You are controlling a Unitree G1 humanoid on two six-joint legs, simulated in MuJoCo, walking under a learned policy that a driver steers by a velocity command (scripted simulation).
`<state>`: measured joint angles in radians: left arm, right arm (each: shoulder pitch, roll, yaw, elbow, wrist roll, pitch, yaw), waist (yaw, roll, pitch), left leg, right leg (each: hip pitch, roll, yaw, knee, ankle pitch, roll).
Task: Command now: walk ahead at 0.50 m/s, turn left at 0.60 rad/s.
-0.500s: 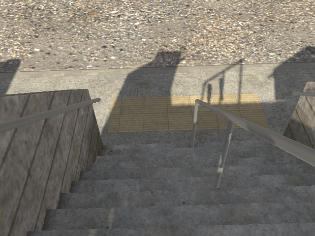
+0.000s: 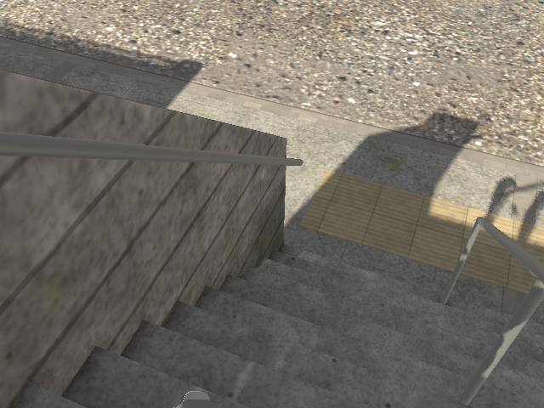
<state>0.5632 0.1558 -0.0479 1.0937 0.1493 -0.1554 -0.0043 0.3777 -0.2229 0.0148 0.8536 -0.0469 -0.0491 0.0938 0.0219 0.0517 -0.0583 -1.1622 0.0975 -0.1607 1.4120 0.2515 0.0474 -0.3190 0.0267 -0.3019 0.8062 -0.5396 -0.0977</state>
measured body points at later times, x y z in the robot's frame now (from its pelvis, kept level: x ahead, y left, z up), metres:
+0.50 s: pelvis +0.24 +0.12 -0.15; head +0.27 +0.12 +0.30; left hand +0.06 +0.32 -0.28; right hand +0.39 -0.11 -0.29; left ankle +0.28 +0.21 -0.90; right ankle +0.08 -0.06 -0.60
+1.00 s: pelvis +0.30 +0.07 -0.19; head +0.31 +0.07 +0.26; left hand +0.42 +0.33 -0.31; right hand +0.32 -0.22 -0.31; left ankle +0.30 +0.21 -0.85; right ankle +0.24 -0.01 -0.90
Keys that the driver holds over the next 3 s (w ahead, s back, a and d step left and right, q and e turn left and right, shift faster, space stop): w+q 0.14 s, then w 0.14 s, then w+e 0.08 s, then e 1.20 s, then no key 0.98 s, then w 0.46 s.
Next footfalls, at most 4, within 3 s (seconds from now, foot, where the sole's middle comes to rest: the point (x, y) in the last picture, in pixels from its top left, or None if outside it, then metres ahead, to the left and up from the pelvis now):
0.42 left None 0.33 0.22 -0.93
0.90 right None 0.28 -0.02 -0.93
1.36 left None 0.36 0.18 -0.93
1.82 right None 0.26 -0.05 -0.93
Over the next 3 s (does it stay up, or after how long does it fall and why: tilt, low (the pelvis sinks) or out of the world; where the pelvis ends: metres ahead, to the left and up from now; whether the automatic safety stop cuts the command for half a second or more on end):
stays up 0.34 0.04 -0.18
